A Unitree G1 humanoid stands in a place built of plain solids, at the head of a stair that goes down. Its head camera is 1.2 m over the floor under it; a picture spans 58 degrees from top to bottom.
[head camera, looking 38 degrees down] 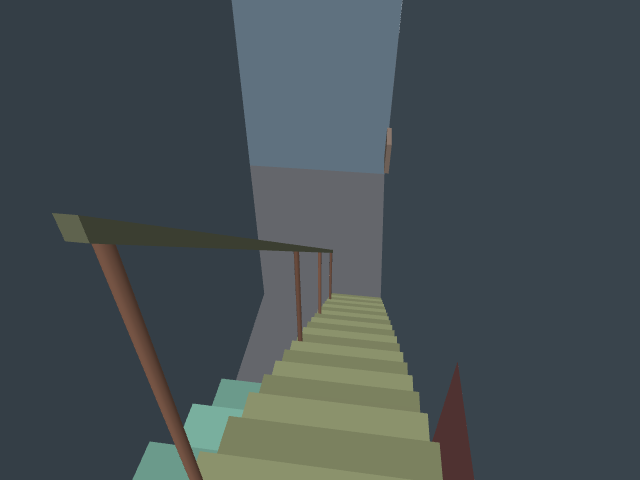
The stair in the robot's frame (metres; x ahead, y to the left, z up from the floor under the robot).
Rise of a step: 0.19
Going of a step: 0.23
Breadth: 0.81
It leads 8 degrees to the right of straight ahead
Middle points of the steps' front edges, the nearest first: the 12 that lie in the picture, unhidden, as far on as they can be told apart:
0.63 -0.01 -0.19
0.86 -0.04 -0.38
1.08 -0.07 -0.57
1.31 -0.10 -0.76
1.54 -0.13 -0.95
1.77 -0.16 -1.14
1.99 -0.19 -1.33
2.22 -0.22 -1.52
2.45 -0.25 -1.71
2.68 -0.28 -1.90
2.91 -0.32 -2.10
3.13 -0.35 -2.29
